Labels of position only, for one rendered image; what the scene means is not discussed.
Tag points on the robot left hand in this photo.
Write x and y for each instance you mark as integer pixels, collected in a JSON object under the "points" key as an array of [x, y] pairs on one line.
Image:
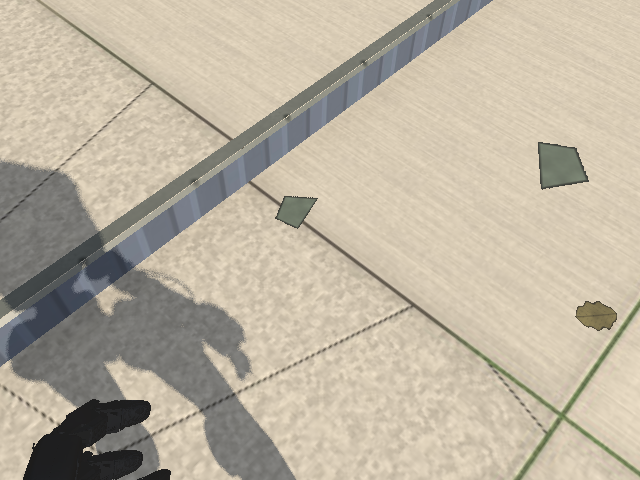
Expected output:
{"points": [[59, 455]]}

